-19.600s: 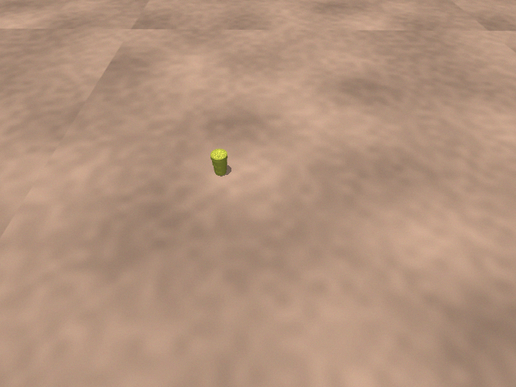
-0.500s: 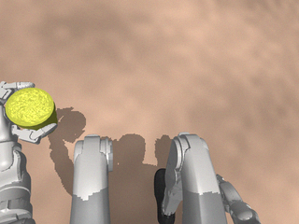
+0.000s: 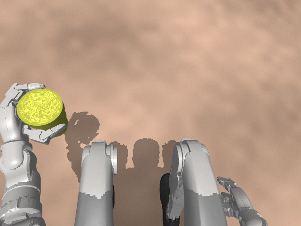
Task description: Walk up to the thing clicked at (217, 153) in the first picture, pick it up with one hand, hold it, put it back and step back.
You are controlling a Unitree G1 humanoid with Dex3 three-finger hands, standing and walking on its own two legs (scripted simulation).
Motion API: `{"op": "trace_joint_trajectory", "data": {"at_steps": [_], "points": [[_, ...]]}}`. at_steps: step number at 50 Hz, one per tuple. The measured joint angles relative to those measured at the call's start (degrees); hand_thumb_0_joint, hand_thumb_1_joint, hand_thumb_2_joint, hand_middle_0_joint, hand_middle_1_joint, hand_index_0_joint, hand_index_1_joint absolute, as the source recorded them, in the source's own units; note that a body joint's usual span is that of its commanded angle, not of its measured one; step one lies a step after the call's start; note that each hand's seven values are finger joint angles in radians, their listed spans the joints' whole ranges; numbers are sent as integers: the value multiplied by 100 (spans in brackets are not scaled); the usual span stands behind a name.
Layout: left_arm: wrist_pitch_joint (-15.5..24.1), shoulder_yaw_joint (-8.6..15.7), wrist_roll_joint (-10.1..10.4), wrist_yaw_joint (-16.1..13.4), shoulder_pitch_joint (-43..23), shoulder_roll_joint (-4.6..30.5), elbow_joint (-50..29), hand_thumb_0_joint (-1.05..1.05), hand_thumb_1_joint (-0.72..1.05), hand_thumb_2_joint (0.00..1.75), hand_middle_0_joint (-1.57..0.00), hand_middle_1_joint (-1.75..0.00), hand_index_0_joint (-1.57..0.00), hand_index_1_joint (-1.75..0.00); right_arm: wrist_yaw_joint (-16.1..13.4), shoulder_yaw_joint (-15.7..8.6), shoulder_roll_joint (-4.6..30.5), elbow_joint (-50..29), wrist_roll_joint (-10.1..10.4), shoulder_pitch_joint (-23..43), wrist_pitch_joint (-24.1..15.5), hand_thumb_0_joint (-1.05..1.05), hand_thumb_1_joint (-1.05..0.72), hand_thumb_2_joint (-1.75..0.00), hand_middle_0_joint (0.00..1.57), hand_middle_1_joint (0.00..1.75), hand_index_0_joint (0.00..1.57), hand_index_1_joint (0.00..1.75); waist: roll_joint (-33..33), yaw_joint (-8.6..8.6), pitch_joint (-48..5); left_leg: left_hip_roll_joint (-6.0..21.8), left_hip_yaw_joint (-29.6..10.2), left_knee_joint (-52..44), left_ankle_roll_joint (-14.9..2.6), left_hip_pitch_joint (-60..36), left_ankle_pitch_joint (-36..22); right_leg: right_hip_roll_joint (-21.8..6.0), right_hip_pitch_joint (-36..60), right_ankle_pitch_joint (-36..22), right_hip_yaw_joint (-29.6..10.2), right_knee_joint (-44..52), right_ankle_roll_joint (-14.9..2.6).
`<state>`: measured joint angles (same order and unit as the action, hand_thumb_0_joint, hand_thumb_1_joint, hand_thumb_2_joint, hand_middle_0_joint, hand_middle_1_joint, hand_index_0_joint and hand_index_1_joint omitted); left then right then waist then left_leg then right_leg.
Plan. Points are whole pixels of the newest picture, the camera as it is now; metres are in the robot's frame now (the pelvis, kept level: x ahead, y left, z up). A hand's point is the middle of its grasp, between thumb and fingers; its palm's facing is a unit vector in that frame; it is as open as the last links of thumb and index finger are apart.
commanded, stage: settle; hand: left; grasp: from the side
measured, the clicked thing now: (49, 117) +0.38 +0.26 -0.08
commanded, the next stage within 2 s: lift in 0.36 s
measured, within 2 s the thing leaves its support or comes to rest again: neither
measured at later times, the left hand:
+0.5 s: hand (39, 108) +0.39 +0.26 -0.03, palm faces +0.28 -0.96 -0.06, open 11.7 cm
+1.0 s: hand (27, 103) +0.37 +0.25 +0.05, palm faces +0.25 -0.97 -0.06, open 11.7 cm
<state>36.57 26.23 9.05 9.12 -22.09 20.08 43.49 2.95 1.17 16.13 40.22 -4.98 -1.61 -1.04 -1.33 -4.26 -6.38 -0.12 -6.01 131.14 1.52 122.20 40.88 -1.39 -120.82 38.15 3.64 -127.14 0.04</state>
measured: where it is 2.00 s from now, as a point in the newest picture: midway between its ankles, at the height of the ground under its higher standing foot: (137, 215)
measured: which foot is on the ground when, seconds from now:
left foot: down 0.00-1.00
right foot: down 0.00-1.00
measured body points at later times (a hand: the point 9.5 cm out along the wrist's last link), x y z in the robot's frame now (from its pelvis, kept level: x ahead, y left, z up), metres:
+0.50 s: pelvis +0.00 +0.00 +0.02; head +0.20 +0.04 +0.42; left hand +0.37 +0.31 -0.02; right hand +0.16 -0.26 -0.11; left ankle +0.08 +0.13 -0.34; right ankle +0.10 -0.12 -0.34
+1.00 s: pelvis +0.00 +0.00 +0.07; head +0.19 +0.03 +0.48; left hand +0.35 +0.30 +0.06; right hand +0.18 -0.25 -0.06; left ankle +0.08 +0.13 -0.34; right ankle +0.10 -0.12 -0.34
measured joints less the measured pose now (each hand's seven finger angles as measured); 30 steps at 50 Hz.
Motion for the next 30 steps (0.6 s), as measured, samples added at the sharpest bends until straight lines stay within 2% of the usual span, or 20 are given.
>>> {"op": "trace_joint_trajectory", "data": {"at_steps": [8,23,30], "points": [[-12,-15,27,34,-127,8,102,-1,-56,104,-70,-97,-62,-97,-17,-13,-36,49,13,-24,-65,1,-91,-90,20,30,20,30,45,25,-86,0,32,-124,-12,-93,-1,-5,89,11,-24,107,4],[-70,14,-52,-6,-169,-49,130,-1,-56,104,-70,-97,-62,-97,-42,-33,-62,59,35,-138,-67,1,-91,-90,20,30,20,30,85,-2,-105,2,71,-287,-23,-221,-31,-7,206,-6,-53,248,11],[-134,-23,-6,64,-117,-48,64,-1,-56,104,-70,-97,-62,-97,-53,-37,-49,49,68,-188,-77,1,-92,-90,20,30,20,30,97,-19,-120,-2,80,-373,-16,-287,-47,-13,269,-13,-59,320,1]]}}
